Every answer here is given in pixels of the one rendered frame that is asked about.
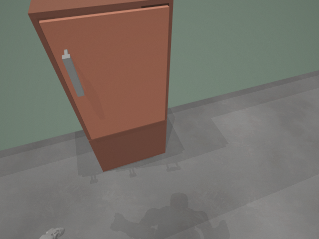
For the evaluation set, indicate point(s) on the left robot hand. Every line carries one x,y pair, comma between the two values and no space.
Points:
53,233

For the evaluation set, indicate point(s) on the handle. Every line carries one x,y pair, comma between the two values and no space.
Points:
72,73

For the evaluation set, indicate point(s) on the cupboard door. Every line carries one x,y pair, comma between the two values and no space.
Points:
121,60

